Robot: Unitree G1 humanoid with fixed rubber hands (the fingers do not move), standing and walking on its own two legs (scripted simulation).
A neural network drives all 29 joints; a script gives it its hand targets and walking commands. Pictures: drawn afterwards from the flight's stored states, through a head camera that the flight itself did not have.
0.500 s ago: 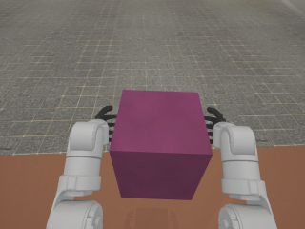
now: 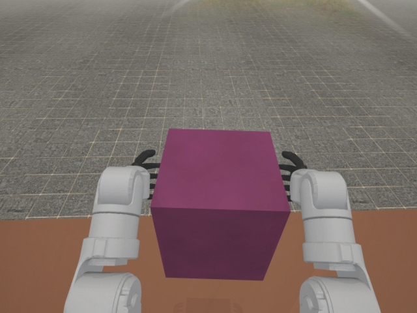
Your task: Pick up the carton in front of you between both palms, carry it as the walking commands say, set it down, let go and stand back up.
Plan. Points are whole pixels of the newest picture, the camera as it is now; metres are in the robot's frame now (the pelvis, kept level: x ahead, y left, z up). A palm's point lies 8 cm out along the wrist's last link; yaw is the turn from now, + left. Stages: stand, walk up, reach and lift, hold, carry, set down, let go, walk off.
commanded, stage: carry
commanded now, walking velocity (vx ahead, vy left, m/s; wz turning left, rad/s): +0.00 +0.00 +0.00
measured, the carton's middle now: (216, 205) +0.35 +0.00 +0.05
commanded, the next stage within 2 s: none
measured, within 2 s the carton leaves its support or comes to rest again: neither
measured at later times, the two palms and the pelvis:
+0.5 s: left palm (135, 185) +0.33 +0.15 +0.12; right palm (295, 187) +0.34 -0.15 +0.13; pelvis -0.01 +0.01 +0.00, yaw +0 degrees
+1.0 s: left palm (133, 186) +0.33 +0.16 +0.12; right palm (293, 189) +0.33 -0.14 +0.13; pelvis -0.01 +0.01 +0.00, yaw +0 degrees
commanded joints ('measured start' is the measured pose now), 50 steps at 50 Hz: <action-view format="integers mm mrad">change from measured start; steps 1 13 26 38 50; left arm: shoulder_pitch -751 -771 -769 -767 -767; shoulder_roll -1106 -1115 -1120 -1119 -1119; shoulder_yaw -541 -538 -553 -557 -555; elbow -122 -141 -161 -161 -157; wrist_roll -415 -427 -429 -427 -427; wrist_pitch -42 -38 -32 -31 -31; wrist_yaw -233 -230 -229 -230 -230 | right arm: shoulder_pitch -721 -741 -737 -736 -738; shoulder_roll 1115 1126 1128 1126 1126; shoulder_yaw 546 540 552 557 555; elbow -99 -117 -133 -134 -132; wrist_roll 419 429 431 431 432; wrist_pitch -25 -20 -13 -13 -14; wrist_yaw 239 237 239 242 243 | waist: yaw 1 1 0 -1 -2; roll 7 5 8 9 8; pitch -290 -332 -353 -344 -343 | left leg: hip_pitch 34 62 71 56 51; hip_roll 154 154 156 159 160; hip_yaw -159 -152 -150 -152 -151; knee -125 -89 -73 -84 -86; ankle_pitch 32 135 178 138 134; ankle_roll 58 60 64 66 65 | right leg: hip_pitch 140 148 145 138 135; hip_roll -134 -133 -131 -132 -133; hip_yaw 140 133 127 127 124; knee -71 -45 -33 -40 -40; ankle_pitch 19 112 141 104 99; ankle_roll -44 -46 -48 -47 -44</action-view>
